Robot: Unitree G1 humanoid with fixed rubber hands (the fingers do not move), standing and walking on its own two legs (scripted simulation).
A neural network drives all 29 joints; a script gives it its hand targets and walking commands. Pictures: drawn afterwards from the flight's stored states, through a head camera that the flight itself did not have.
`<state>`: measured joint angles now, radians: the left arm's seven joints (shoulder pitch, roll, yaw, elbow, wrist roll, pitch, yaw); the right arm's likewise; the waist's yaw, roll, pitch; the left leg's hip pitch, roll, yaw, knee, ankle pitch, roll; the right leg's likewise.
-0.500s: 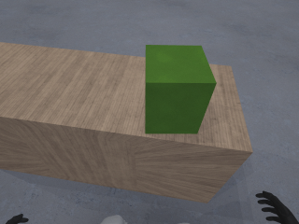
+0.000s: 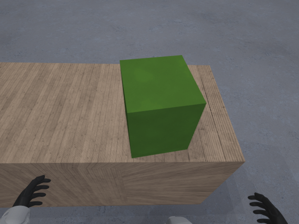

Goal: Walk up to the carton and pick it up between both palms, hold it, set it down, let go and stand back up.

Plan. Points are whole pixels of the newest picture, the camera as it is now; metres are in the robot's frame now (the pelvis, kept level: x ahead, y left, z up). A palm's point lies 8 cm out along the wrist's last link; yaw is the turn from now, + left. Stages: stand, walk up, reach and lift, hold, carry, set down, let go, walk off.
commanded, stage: walk up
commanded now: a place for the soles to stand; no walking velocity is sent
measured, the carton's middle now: (156, 108) +0.45 -0.03 +0.01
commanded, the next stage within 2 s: none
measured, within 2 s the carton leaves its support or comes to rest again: neither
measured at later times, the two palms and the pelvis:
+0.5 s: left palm out of the picture +0.11 +0.31 -0.06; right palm out of the picture +0.10 -0.35 -0.07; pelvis +0.00 -0.02 +0.01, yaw -1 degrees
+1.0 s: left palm (43, 202) +0.18 +0.27 -0.05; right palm out of the picture +0.07 -0.41 -0.06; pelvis +0.02 -0.05 +0.01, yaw -3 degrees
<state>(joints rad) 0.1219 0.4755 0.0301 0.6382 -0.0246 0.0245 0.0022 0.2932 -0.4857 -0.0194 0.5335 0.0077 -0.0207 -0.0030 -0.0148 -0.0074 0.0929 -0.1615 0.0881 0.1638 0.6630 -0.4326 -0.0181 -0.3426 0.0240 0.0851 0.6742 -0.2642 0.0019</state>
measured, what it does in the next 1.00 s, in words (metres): lifts its right foot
